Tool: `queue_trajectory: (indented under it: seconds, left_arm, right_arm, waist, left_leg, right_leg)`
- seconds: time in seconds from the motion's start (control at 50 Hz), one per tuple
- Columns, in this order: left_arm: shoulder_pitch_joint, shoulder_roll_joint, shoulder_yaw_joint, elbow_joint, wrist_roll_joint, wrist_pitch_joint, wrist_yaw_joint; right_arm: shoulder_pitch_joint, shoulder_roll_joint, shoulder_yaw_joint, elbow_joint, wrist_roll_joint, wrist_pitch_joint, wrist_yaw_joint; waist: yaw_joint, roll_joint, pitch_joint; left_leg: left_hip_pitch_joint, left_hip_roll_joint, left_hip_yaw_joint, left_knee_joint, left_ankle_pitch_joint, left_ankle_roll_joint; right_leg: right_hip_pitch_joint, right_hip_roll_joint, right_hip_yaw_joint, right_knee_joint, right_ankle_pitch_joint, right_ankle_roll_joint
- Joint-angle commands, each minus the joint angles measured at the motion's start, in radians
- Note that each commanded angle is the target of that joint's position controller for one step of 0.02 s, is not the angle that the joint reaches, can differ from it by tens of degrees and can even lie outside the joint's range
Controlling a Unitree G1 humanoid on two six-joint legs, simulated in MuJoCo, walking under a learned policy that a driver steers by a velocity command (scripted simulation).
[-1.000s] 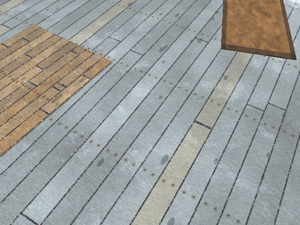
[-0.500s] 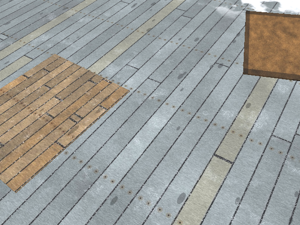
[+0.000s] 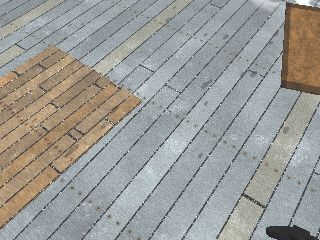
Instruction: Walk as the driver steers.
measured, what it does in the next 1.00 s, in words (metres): walks ahead, turning right: right foot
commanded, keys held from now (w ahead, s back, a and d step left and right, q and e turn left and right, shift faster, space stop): w+e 0.28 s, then e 0.28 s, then no key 0.44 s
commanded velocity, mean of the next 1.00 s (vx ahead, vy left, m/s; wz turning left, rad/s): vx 0.25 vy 0.00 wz -0.38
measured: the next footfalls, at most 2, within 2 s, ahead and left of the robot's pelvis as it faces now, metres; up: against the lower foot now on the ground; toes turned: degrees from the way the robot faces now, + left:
right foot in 0.50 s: +0.38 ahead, -0.11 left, +0.00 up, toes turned -19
left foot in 1.02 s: +0.41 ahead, +0.08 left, +0.00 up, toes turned -24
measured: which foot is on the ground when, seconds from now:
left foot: down 0.00-0.50, up 0.52-1.00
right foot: up 0.00-0.48, down 0.50-1.00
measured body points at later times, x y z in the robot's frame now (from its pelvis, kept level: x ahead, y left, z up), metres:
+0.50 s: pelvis +0.25 -0.02 +0.00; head +0.29 -0.03 +0.45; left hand +0.48 +0.15 -0.11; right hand +0.18 -0.27 -0.14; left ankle +0.11 +0.08 -0.70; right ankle +0.34 -0.10 -0.72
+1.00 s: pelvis +0.33 -0.02 +0.02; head +0.34 -0.02 +0.47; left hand +0.50 +0.18 -0.11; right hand +0.30 -0.29 -0.11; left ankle +0.37 +0.10 -0.71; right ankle +0.34 -0.10 -0.72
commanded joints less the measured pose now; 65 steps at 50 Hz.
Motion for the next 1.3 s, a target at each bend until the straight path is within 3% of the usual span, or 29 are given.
queue_trajectory:
  seconds: [0.02,0.04,0.06,0.08,0.14,0.22,0.3,0.38,0.44,0.48,0.5,0.52,0.54,0.58,0.6,0.62,0.66,0.7,0.84,0.94,0.98,1.0,1.02,1.04,1.06,1.08,1.12,1.2,1.3]
  left_arm:
    - [-0.001,0.126,0.032,-0.085,0.003,-0.005,0.002]
    - [-0.045,0.1,0.026,-0.087,0.008,-0.006,-0.004]
    - [-0.053,0.09,0.027,-0.079,0.017,0.006,-0.014]
    - [-0.016,0.088,0.028,-0.076,0.028,0.022,-0.025]
    - [-0.065,0.067,0.03,-0.078,0.033,0.053,-0.041]
    - [-0.207,0.062,0.029,-0.116,0.033,0.06,-0.055]
    - [-0.338,0.04,0.014,-0.152,0.034,0.051,-0.066]
    - [-0.41,0.022,0.002,-0.183,0.042,0.043,-0.074]
    - [-0.287,0.06,0.018,-0.158,0.05,0.039,-0.059]
    - [-0.098,0.109,0.044,-0.107,0.064,0.015,-0.034]
    - [-0.059,0.204,0.069,-0.1,0.064,0.005,-0.02]
    - [-0.081,0.323,0.1,-0.125,0.039,0.016,-0.017]
    - [-0.056,0.294,0.102,-0.144,-0.004,0.035,-0.01]
    - [-0.201,0.167,0.065,-0.153,-0.007,0.053,0.004]
    - [-0.257,0.123,0.052,-0.153,-0.016,0.06,0.004]
    - [-0.248,0.11,0.044,-0.156,-0.008,0.054,0.006]
    - [-0.223,0.121,0.044,-0.139,0.007,0.037,-0.003]
    - [-0.22,0.145,0.047,-0.136,0.022,0.028,-0.003]
    - [-0.196,0.14,0.036,-0.116,0.027,0.052,0.0]
    - [-0.202,0.133,0.028,-0.094,0.035,0.063,0.004]
    - [-0.22,0.129,0.022,-0.083,0.024,0.068,0.011]
    - [-0.211,0.117,0.016,-0.074,0.017,0.068,0.015]
    - [-0.185,0.077,0.003,-0.071,0.013,0.061,0.015]
    - [-0.136,0.041,-0.004,-0.065,-0.002,0.057,0.012]
    - [-0.173,0.065,-0.002,-0.045,0.011,0.061,0.014]
    - [-0.186,0.073,-0.001,-0.034,0.015,0.061,0.012]
    - [-0.203,0.103,0.006,-0.009,0.014,0.057,0.009]
    - [-0.188,0.078,-0.003,0.051,0.01,0.051,0.014]
    - [-0.193,0.066,-0.01,0.115,0.008,0.054,0.024]
  right_arm:
    - [0.255,-0.144,-0.052,0.018,0.017,0.0,-0.013]
    - [0.239,-0.107,-0.04,0.031,0.018,-0.011,-0.008]
    - [0.215,-0.09,-0.036,0.043,0.024,-0.015,-0.011]
    - [0.212,-0.093,-0.035,0.05,0.03,-0.022,-0.016]
    - [0.241,-0.09,-0.037,0.076,0.039,-0.049,-0.016]
    - [0.305,-0.098,-0.041,0.115,0.039,-0.05,-0.02]
    - [0.326,-0.098,-0.036,0.139,0.04,-0.046,-0.025]
    - [0.377,-0.127,-0.039,0.174,0.046,-0.028,-0.042]
    - [0.345,-0.17,-0.053,0.176,0.048,-0.004,-0.058]
    - [0.306,-0.183,-0.059,0.162,0.06,0.012,-0.054]
    - [0.338,-0.132,-0.048,0.133,0.056,0.011,-0.05]
    - [0.437,-0.07,-0.037,0.086,0.069,0.021,-0.045]
    - [0.379,-0.111,-0.039,0.089,0.041,0.031,-0.044]
    - [0.266,-0.105,-0.036,0.075,0.039,0.029,-0.043]
    - [0.23,-0.117,-0.042,0.075,0.024,0.044,-0.04]
    - [0.303,-0.104,-0.041,0.083,0.018,0.066,-0.039]
    - [0.324,-0.087,-0.036,0.098,0.021,0.089,-0.041]
    - [0.313,-0.083,-0.035,0.103,0.027,0.091,-0.039]
    - [0.184,-0.09,-0.036,0.093,0.031,0.116,-0.039]
    - [0.195,-0.078,-0.029,0.115,0.044,0.106,-0.05]
    - [0.252,-0.06,-0.023,0.143,0.046,0.097,-0.059]
    - [0.277,-0.059,-0.02,0.154,0.042,0.086,-0.062]
    - [0.28,-0.096,-0.021,0.155,0.026,0.072,-0.067]
    - [0.213,-0.165,-0.028,0.139,0.026,0.063,-0.064]
    - [0.157,-0.113,-0.015,0.142,0.032,0.056,-0.05]
    - [0.14,-0.082,-0.005,0.143,0.035,0.049,-0.042]
    - [0.173,-0.094,-0.006,0.168,0.041,0.046,-0.044]
    - [0.223,-0.089,-0.006,0.218,0.047,0.047,-0.05]
    - [0.229,-0.079,-0.001,0.262,0.045,0.049,-0.051]
  waist:
    - [-0.112,0.064,-0.198]
    - [-0.099,0.022,-0.114]
    - [-0.076,0.035,-0.087]
    - [-0.049,0.105,-0.08]
    - [-0.034,0.059,-0.038]
    - [-0.056,0.052,0.007]
    - [-0.073,0.048,0.043]
    - [-0.098,0.067,0.031]
    - [-0.044,0.114,-0.05]
    - [0.049,0.053,-0.163]
    - [0.038,-0.065,-0.238]
    - [-0.034,-0.217,-0.367]
    - [0.017,-0.043,-0.431]
    - [-0.037,0.018,-0.174]
    - [-0.07,0.046,-0.119]
    - [-0.092,-0.032,-0.115]
    - [-0.099,-0.025,-0.131]
    - [-0.098,-0.031,-0.157]
    - [-0.045,-0.106,-0.104]
    - [-0.036,-0.12,-0.066]
    - [-0.069,-0.097,-0.061]
    - [-0.084,-0.069,-0.056]
    - [-0.064,0.009,-0.067]
    - [0.002,0.137,-0.056]
    - [-0.007,0.126,-0.027]
    - [-0.006,0.114,-0.034]
    - [-0.033,0.123,-0.023]
    - [-0.048,0.037,-0.017]
    - [-0.058,0.003,-0.009]
  left_leg:
    - [0.584,0.388,-0.566,-0.316,-0.214,0.141]
    - [0.473,0.339,-0.437,-0.343,-0.054,0.109]
    - [0.404,0.284,-0.338,-0.383,-0.071,0.067]
    - [0.352,0.281,-0.285,-0.408,-0.043,0.066]
    - [0.321,0.262,-0.172,-0.452,0.045,0.066]
    - [0.376,0.246,-0.053,-0.477,0.115,0.065]
    - [0.399,0.218,0.067,-0.448,0.29,0.044]
    - [0.485,0.225,0.153,-0.322,0.652,0.018]
    - [0.548,0.234,0.166,-0.096,0.915,0.008]
    - [0.481,0.209,0.169,0.271,0.69,-0.022]
    - [0.242,0.137,0.158,0.55,0.079,-0.058]
    - [-0.073,-0.054,0.05,0.904,-0.575,-0.11]
    - [-0.116,-0.002,-0.12,0.915,-0.477,-0.114]
    - [-0.138,0.061,-0.127,0.777,-0.337,-0.111]
    - [-0.085,0.076,-0.127,0.682,-0.294,-0.105]
    - [-0.023,0.073,-0.12,0.663,-0.292,-0.11]
    - [0.035,0.061,-0.117,0.615,-0.277,-0.114]
    - [0.039,0.053,-0.111,0.543,-0.24,-0.113]
    - [0.031,0.051,-0.125,0.303,-0.205,-0.111]
    - [0.164,0.004,-0.101,0.092,-0.284,-0.084]
    - [0.277,-0.013,-0.081,-0.109,-0.206,-0.063]
    - [0.363,0.004,-0.108,-0.253,-0.105,-0.05]
    - [0.421,0.115,-0.235,-0.332,-0.085,-0.028]
    - [0.371,0.248,-0.392,-0.361,0.003,0.028]
    - [0.225,0.265,-0.366,-0.342,0.043,0.053]
    - [0.207,0.206,-0.318,-0.344,-0.018,0.026]
    - [0.224,0.13,-0.263,-0.35,-0.113,-0.018]
    - [0.309,0.114,-0.237,-0.321,-0.046,-0.012]
    - [0.33,0.104,-0.226,-0.314,-0.029,-0.007]
  right_leg:
    - [-0.535,-0.045,0.066,0.47,0.111,-0.035]
    - [-0.509,-0.075,0.064,0.418,0.161,-0.034]
    - [-0.477,-0.093,0.056,0.376,0.185,-0.031]
    - [-0.44,-0.103,0.046,0.362,0.196,-0.019]
    - [-0.477,-0.116,0.035,0.345,0.241,-0.009]
    - [-0.621,-0.132,0.021,0.258,0.382,0.006]
    - [-0.599,-0.11,-0.047,0.025,0.505,0.008]
    - [-0.492,-0.053,-0.159,-0.158,0.496,-0.022]
    - [-0.353,0.031,-0.18,-0.203,0.355,-0.072]
    - [-0.121,0.056,-0.131,-0.384,0.476,-0.121]
    - [0.115,-0.139,0.074,-0.316,0.888,-0.169]
    - [0.365,-0.434,0.515,-0.27,1.503,-0.405]
    - [0.333,-0.412,0.491,-0.342,1.344,-0.42]
    - [0.064,-0.31,0.335,-0.448,1.013,-0.323]
    - [-0.038,-0.226,0.271,-0.5,0.844,-0.234]
    - [-0.095,-0.243,0.241,-0.503,0.97,-0.248]
    - [-0.149,-0.216,0.198,-0.501,1.035,-0.242]
    - [-0.138,-0.189,0.173,-0.507,0.997,-0.213]
    - [-0.129,-0.182,0.239,-0.605,0.371,-0.172]
    - [-0.159,-0.191,0.277,-0.573,0.292,-0.175]
    - [-0.183,-0.182,0.281,-0.524,0.339,-0.149]
    - [-0.222,-0.169,0.279,-0.5,0.345,-0.111]
    - [-0.258,-0.132,0.249,-0.451,0.321,-0.058]
    - [-0.268,-0.012,0.128,-0.412,0.231,-0.018]
    - [-0.134,-0.004,0.094,-0.428,0.228,-0.008]
    - [-0.073,-0.017,0.117,-0.459,0.298,-0.008]
    - [-0.048,-0.042,0.138,-0.47,0.382,-0.009]
    - [-0.085,-0.058,0.147,-0.494,0.408,-0.001]
    - [-0.083,-0.066,0.15,-0.51,0.418,0.006]
Velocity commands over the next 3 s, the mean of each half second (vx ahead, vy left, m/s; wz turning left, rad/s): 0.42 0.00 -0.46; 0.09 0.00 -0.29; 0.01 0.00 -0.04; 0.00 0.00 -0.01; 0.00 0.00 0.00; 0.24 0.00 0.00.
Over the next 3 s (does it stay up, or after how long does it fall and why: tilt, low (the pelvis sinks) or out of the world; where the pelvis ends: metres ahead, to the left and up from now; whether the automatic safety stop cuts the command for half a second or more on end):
stays up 0.49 -0.07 0.01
